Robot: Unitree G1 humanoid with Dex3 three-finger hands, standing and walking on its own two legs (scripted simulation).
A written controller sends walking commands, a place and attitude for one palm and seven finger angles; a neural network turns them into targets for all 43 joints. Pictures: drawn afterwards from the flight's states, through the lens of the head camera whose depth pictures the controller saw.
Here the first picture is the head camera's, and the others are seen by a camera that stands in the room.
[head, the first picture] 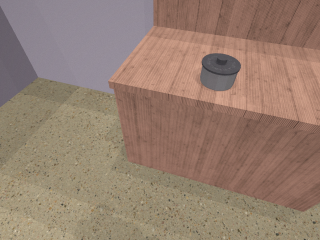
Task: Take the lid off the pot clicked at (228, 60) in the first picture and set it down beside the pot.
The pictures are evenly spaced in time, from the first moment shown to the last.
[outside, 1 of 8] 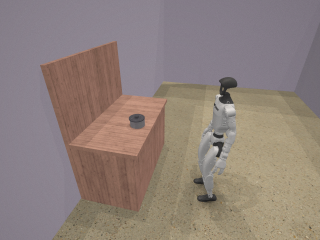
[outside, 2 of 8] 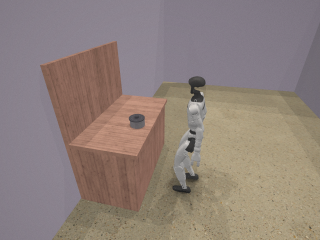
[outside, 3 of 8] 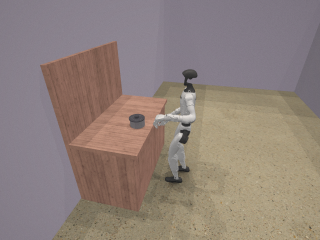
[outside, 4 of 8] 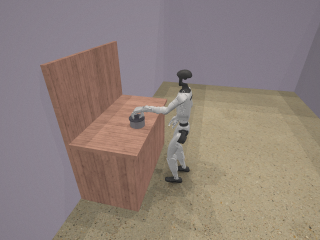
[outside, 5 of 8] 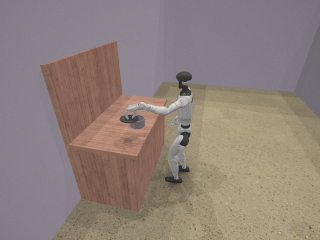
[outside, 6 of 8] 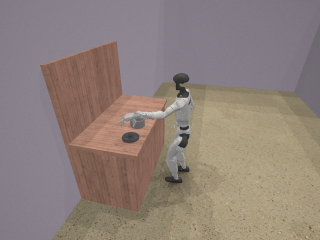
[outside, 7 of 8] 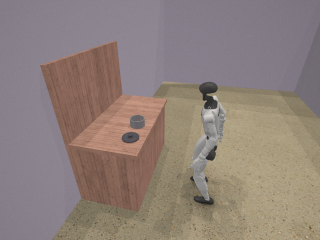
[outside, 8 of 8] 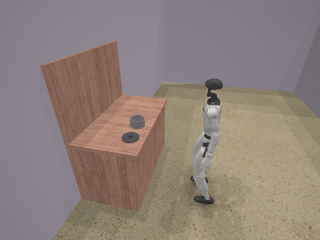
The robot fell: no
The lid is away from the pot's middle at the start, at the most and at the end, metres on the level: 0.00 0.25 0.24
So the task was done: yes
